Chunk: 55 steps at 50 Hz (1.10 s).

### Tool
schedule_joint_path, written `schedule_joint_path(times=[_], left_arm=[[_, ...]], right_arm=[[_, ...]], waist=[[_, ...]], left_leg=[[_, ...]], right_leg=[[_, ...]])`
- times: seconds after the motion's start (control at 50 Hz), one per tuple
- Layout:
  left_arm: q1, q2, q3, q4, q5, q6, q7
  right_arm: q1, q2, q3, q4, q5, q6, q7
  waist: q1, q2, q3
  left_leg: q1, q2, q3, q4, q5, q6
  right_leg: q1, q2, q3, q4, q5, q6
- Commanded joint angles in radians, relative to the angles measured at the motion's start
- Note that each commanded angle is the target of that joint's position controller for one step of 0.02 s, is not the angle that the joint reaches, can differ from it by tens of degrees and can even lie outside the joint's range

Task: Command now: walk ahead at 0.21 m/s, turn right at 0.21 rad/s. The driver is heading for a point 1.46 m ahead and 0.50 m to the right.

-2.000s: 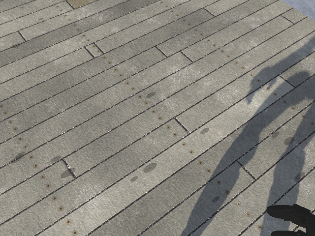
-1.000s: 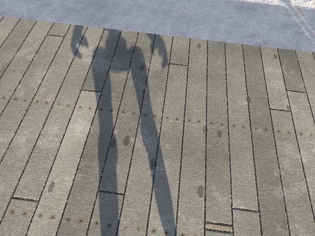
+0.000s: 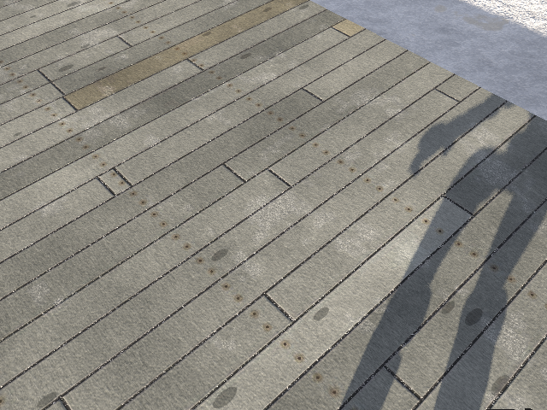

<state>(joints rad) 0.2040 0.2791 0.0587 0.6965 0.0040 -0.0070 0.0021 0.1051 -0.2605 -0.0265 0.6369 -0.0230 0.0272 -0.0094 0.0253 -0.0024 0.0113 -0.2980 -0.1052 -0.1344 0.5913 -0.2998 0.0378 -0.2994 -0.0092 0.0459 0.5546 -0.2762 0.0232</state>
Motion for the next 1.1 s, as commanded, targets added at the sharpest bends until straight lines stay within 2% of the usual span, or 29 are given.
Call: schedule_joint_path(times=[0.02, 0.04, 0.06, 0.14, 0.18, 0.2, 0.22, 0.24, 0.26, 0.3, 0.36, 0.5, 0.54, 0.56, 0.6, 0.62, 0.64, 0.66, 0.7, 0.74, 0.78, 0.84, 0.9, 0.96, 1.0, 1.04, 1.06, 1.08, 1.1], left_arm=[[0.023, 0.217, 0.046, -0.064, -0.016, -0.013, 0.002], [0.067, 0.224, 0.05, -0.06, -0.016, -0.016, -0.004], [0.086, 0.217, 0.046, -0.051, -0.016, -0.021, 0.001], [0.043, 0.182, 0.044, -0.081, -0.043, -0.03, 0.02], [-0.035, 0.154, 0.041, -0.127, -0.051, -0.016, 0.028], [-0.082, 0.196, 0.074, -0.108, 0.03, 0.004, -0.009], [-0.128, 0.106, 0.056, -0.158, 0.021, -0.002, -0.022], [-0.149, 0.044, 0.027, -0.214, 0.006, -0.009, -0.028], [-0.189, 0.077, 0.026, -0.224, 0.023, -0.006, -0.034], [-0.121, 0.078, 0.027, -0.179, 0.027, 0.001, -0.059], [-0.128, 0.09, 0.024, -0.172, 0.038, 0.018, -0.097], [-0.342, 0.066, -0.024, -0.245, 0.033, 0.019, -0.129], [-0.29, 0.068, -0.025, -0.224, 0.032, 0.02, -0.111], [-0.185, 0.093, -0.014, -0.198, 0.031, 0.016, -0.1], [0.231, 0.193, 0.041, -0.074, 0.03, 0.005, -0.067], [0.206, 0.29, 0.073, -0.042, 0.026, 0.013, -0.039], [0.184, 0.389, 0.092, -0.081, 0.027, 0.026, -0.036], [0.214, 0.358, 0.093, -0.073, 0.02, 0.029, -0.031], [0.159, 0.266, 0.069, -0.034, 0.022, 0.006, -0.012], [0.073, 0.195, 0.039, -0.042, 0.019, -0.023, -0.002], [0.094, 0.138, 0.015, -0.013, 0.014, -0.059, -0.011], [0.158, 0.142, 0.014, 0.027, 0.007, -0.093, -0.028], [0.212, 0.14, 0.006, 0.062, -0.006, -0.121, -0.03], [0.232, 0.173, 0.005, 0.1, 0.007, -0.13, -0.012], [0.221, 0.208, 0.012, 0.103, 0.025, -0.118, 0.012], [0.169, 0.234, 0.023, 0.091, 0.063, -0.086, 0.037], [0.104, 0.247, 0.028, 0.074, 0.074, -0.069, 0.045], [0.02, 0.243, 0.029, 0.057, 0.064, -0.066, 0.043], [0.093, 0.055, -0.014, -0.005, 0.036, -0.095, 0.016]], right_arm=[[0.085, -0.134, -0.037, -0.05, -0.006, -0.039, 0.007], [0.021, -0.153, -0.046, -0.06, 0.024, -0.058, 0.005], [-0.03, -0.156, -0.054, -0.076, 0.051, -0.078, 0.005], [-0.032, -0.084, -0.047, -0.076, 0.046, -0.15, 0.031], [0.055, -0.086, -0.062, -0.025, 0.049, -0.161, 0.031], [0.213, -0.12, -0.055, 0.03, -0.025, -0.122, 0.017], [0.351, -0.207, -0.079, 0.048, -0.042, -0.107, -0.004], [0.312, -0.3, -0.096, 0.031, -0.052, -0.092, -0.017], [0.28, -0.241, -0.087, 0.026, -0.052, -0.09, -0.018], [0.24, -0.162, -0.057, 0.027, -0.037, -0.101, -0.009], [0.284, -0.16, -0.049, 0.069, -0.022, -0.119, -0.006], [0.339, -0.173, -0.042, 0.15, -0.025, -0.139, -0.002], [0.362, -0.214, -0.046, 0.168, -0.021, -0.134, -0.008], [0.365, -0.251, -0.054, 0.17, -0.021, -0.121, -0.011], [0.307, -0.294, -0.065, 0.136, -0.018, -0.105, -0.008], [0.343, -0.165, -0.037, 0.107, -0.029, -0.107, 0.016], [0.287, -0.14, -0.024, -0.001, -0.015, -0.129, 0.025], [0.131, -0.207, -0.035, -0.046, -0.021, -0.145, 0.026], [0.172, -0.165, -0.014, -0.027, -0.018, -0.152, 0.018], [0.261, -0.137, -0.002, 0.008, -0.046, -0.112, 0.019], [0.254, -0.111, 0.006, 0.019, -0.049, -0.076, 0.028], [0.041, -0.09, 0.018, -0.042, -0.019, -0.075, 0.041], [-0.051, -0.06, 0.029, -0.043, 0.009, -0.087, 0.063], [-0.052, -0.075, 0.023, -0.018, 0.024, -0.094, 0.071], [-0.002, -0.119, 0.008, 0.015, 0.019, -0.091, 0.069], [0.24, -0.187, -0.02, 0.094, 0.017, -0.077, 0.058], [0.454, -0.221, -0.04, 0.164, 0.018, -0.07, 0.048], [0.638, -0.264, -0.069, 0.21, 0.014, -0.063, 0.033], [0.54, -0.326, -0.089, 0.213, 0.002, -0.049, 0.026]], waist=[[-0.08, -0.145, -0.048], [-0.037, -0.212, 0.047], [-0.026, -0.243, 0.112], [-0.06, -0.187, 0.059], [-0.113, -0.16, 0.0], [-0.165, -0.088, -0.051], [-0.227, 0.112, -0.086], [-0.199, 0.261, -0.064], [-0.179, 0.124, -0.005], [-0.118, 0.075, 0.016], [-0.106, 0.118, 0.053], [-0.103, 0.089, 0.171], [-0.056, 0.111, 0.098], [0.013, 0.136, 0.019], [0.221, 0.12, -0.199], [0.127, -0.087, -0.207], [0.093, -0.208, -0.33], [0.144, -0.048, -0.288], [0.023, 0.05, -0.054], [-0.073, 0.045, -0.001], [-0.092, 0.025, 0.038], [-0.026, 0.0, 0.143], [0.02, 0.013, 0.122], [0.007, -0.016, 0.087], [-0.036, -0.078, 0.01], [-0.165, -0.123, -0.116], [-0.27, -0.114, -0.174], [-0.384, -0.023, -0.19], [-0.171, 0.38, -0.192]], left_leg=[[-0.092, 0.034, 0.068, 0.025, -0.306, -0.002], [-0.124, 0.021, 0.134, 0.132, -0.253, -0.028], [-0.146, 0.033, 0.111, 0.146, -0.209, -0.017], [-0.012, 0.053, 0.07, -0.025, -0.183, 0.008], [0.243, 0.055, 0.111, -0.238, 0.099, -0.003], [0.468, 0.075, 0.122, -0.229, 0.046, 0.0], [0.655, 0.281, -0.091, -0.323, -0.196, 0.032], [0.615, 0.541, -0.45, -0.417, -0.43, 0.127], [0.516, 0.575, -0.474, -0.408, -0.462, 0.169], [0.46, 0.468, -0.276, -0.413, -0.342, 0.117], [0.409, 0.384, -0.039, -0.456, -0.128, 0.074], [0.299, 0.344, 0.319, -0.502, 0.387, 0.025], [0.335, 0.348, 0.385, -0.336, 1.061, 0.014], [0.357, 0.37, 0.391, -0.163, 1.291, 0.013], [0.11, 0.382, 0.368, 0.386, 1.214, 0.005], [-0.242, 0.23, 0.349, 0.749, 0.147, -0.026], [-0.509, 0.095, 0.204, 1.03, -0.178, -0.06], [-0.594, 0.141, 0.052, 1.02, -0.036, -0.045], [-0.519, 0.226, 0.075, 0.854, 0.027, -0.044], [-0.371, 0.268, 0.072, 0.752, -0.016, -0.061], [-0.334, 0.289, 0.099, 0.637, -0.031, -0.071], [-0.4, 0.287, 0.165, 0.379, 0.213, -0.049], [-0.298, 0.226, 0.236, 0.133, 0.462, 0.013], [-0.242, 0.13, 0.248, 0.015, 0.525, 0.069], [-0.172, 0.045, 0.282, 0.006, 0.438, 0.086], [0.037, -0.035, 0.303, 0.048, 0.287, 0.114], [0.206, -0.022, 0.268, 0.019, 0.23, 0.146], [0.404, 0.038, 0.168, -0.032, 0.148, 0.214], [0.739, 0.278, -0.324, 0.004, 0.205, 0.372]], right_leg=[[0.064, -0.138, 0.274, -0.207, -0.422, -0.184], [-0.019, -0.222, 0.485, -0.363, -0.689, -0.253], [-0.062, -0.26, 0.599, -0.43, -0.696, -0.278], [-0.047, -0.151, 0.467, -0.366, -0.377, -0.212], [-0.133, -0.054, 0.36, -0.272, -0.235, -0.16], [-0.279, 0.038, 0.244, -0.117, -0.213, -0.126], [-0.495, 0.114, 0.12, 0.15, -0.225, -0.076], [-0.692, 0.095, 0.032, 0.342, -0.24, -0.073], [-0.726, -0.027, 0.051, 0.468, -0.166, -0.076], [-0.704, -0.044, 0.048, 0.567, -0.068, -0.069], [-0.7, -0.058, 0.003, 0.673, 0.009, -0.062], [-0.474, -0.046, -0.18, 0.327, 0.113, -0.123], [-0.273, 0.054, -0.269, 0.267, 0.049, -0.181], [-0.154, 0.098, -0.274, 0.267, -0.009, -0.206], [0.395, 0.151, -0.17, 0.174, -0.049, -0.27], [0.626, -0.023, 0.128, 0.076, -0.228, -0.297], [0.745, -0.232, 0.707, -0.156, -0.373, -0.417], [0.703, -0.22, 0.748, -0.252, -0.368, -0.397], [0.378, -0.187, 0.557, -0.294, -0.148, -0.349], [0.126, -0.11, 0.402, -0.317, -0.054, -0.341], [0.01, -0.085, 0.312, -0.361, 0.022, -0.338], [0.007, -0.032, 0.157, -0.456, 0.253, -0.269], [0.094, -0.026, 0.03, -0.515, 0.547, -0.18], [0.303, -0.076, -0.07, -0.522, 0.88, -0.121], [0.442, -0.108, -0.11, -0.4, 1.251, -0.077], [0.483, -0.146, -0.14, -0.062, 1.548, -0.045], [0.413, -0.144, -0.154, 0.241, 1.539, -0.039], [0.2, -0.042, -0.189, 0.728, 1.156, -0.04], [-0.402, 0.166, -0.094, 1.165, -0.193, 0.031]])
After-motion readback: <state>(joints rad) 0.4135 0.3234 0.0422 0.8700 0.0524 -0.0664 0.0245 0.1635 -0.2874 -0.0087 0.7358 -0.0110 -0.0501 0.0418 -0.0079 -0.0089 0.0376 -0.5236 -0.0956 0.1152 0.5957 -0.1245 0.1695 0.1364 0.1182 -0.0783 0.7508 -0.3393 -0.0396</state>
